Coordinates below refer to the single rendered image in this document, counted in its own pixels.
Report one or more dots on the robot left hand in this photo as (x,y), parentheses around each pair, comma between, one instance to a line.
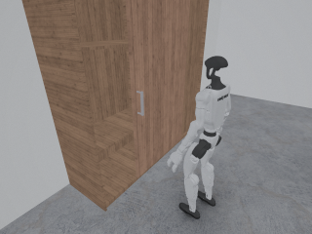
(176,159)

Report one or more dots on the humanoid robot torso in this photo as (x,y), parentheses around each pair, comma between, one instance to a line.
(215,113)

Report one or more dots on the wardrobe door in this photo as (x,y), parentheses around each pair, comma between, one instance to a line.
(194,42)
(157,42)

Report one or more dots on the handle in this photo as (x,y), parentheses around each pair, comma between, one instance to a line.
(200,73)
(141,103)

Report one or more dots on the robot left forearm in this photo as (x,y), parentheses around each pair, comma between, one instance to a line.
(187,141)

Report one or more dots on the left robot upper arm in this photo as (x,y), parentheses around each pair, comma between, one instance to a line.
(202,99)

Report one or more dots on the right robot upper arm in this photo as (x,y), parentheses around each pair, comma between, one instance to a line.
(228,103)

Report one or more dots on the robot right hand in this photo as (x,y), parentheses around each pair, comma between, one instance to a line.
(219,130)

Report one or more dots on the robot right forearm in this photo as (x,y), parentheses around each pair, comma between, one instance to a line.
(225,116)

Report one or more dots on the robot right foot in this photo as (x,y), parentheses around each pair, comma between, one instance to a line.
(203,197)

